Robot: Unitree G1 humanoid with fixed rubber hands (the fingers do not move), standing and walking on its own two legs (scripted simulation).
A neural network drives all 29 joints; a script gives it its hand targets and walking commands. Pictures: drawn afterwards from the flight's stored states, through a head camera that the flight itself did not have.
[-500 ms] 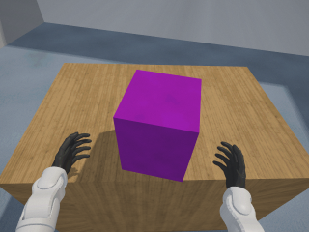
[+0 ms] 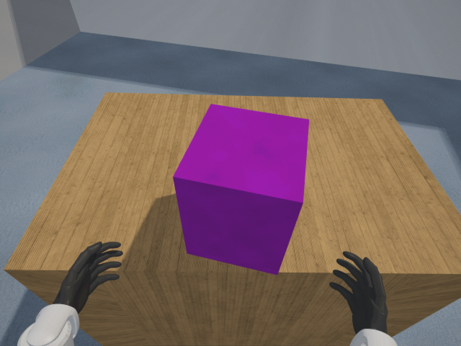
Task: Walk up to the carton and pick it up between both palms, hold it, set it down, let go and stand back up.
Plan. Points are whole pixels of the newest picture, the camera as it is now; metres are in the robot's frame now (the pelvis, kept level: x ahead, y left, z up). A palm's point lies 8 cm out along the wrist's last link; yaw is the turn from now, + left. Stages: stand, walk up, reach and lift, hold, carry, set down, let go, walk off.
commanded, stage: set down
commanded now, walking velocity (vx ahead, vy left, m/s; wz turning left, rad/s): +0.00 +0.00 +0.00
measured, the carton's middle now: (244, 190) +0.42 +0.00 +0.03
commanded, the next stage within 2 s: let go in 1.62 s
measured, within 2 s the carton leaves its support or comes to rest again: neither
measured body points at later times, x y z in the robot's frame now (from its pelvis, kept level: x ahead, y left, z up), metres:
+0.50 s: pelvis +0.02 +0.00 +0.00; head +0.04 +0.01 +0.45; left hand +0.23 +0.26 +0.01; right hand +0.20 -0.19 +0.00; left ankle +0.02 +0.11 -0.74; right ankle +0.02 -0.14 -0.74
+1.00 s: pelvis +0.02 +0.00 +0.00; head +0.05 +0.01 +0.45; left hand +0.22 +0.25 -0.02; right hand +0.18 -0.21 -0.03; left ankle +0.02 +0.11 -0.74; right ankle +0.02 -0.14 -0.74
